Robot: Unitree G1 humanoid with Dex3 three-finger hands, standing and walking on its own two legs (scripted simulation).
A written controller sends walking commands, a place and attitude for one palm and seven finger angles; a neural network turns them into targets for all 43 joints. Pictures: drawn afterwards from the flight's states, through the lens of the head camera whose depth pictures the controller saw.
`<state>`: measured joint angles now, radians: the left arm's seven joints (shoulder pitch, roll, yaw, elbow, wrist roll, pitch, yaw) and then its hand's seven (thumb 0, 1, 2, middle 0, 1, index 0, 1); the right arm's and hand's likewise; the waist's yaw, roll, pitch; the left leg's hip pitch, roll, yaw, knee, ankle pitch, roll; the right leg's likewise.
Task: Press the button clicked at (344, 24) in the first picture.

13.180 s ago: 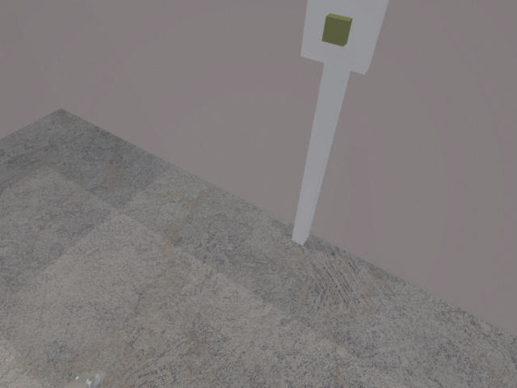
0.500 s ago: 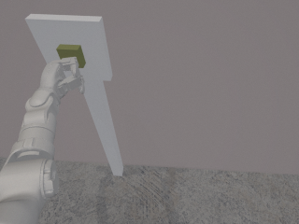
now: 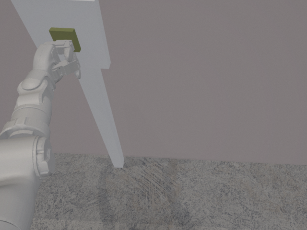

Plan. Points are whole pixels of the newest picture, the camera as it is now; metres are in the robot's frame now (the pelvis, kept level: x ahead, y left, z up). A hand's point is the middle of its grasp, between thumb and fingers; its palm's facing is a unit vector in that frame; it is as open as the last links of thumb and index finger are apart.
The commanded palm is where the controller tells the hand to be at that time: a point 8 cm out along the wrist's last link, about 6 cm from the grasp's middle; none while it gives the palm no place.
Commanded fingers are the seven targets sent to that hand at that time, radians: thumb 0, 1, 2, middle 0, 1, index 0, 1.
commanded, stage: hold the button down briefly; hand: left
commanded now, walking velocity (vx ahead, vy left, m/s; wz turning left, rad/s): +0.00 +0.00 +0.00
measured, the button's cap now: (67, 38) +0.54 +0.20 +0.21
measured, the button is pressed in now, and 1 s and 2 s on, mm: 10 0 0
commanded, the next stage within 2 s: pull the fist back off the button in 0.24 s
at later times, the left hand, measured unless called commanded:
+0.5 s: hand (74, 62) +0.49 +0.18 +0.17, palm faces -0.10 -0.99 +0.00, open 3.6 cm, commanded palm +0.49 +0.22 +0.17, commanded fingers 0.00 0.90 0.90 -1.30 -1.50 -1.30 -1.50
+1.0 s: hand (76, 74) +0.46 +0.17 +0.16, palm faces -0.10 -0.99 +0.01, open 3.2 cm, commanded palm +0.43 +0.23 +0.17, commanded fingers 0.00 0.90 0.90 -1.30 -1.50 -1.30 -1.50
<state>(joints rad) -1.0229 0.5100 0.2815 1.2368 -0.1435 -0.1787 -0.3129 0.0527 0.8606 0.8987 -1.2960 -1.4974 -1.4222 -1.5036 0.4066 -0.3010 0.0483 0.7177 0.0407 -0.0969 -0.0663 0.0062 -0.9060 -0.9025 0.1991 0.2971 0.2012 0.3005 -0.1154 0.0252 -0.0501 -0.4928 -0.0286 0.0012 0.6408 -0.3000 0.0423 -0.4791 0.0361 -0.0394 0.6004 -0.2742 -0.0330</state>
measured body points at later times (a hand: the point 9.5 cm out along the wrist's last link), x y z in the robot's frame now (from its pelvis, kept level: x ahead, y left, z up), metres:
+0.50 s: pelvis -0.01 +0.00 -0.01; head +0.06 +0.01 +0.44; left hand +0.49 +0.23 +0.17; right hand +0.00 -0.28 -0.12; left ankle +0.01 +0.09 -0.72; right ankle +0.01 -0.10 -0.72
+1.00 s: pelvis +0.01 +0.00 +0.00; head +0.04 +0.00 +0.45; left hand +0.46 +0.23 +0.16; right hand +0.07 -0.26 -0.11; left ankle +0.01 +0.09 -0.72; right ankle +0.01 -0.10 -0.72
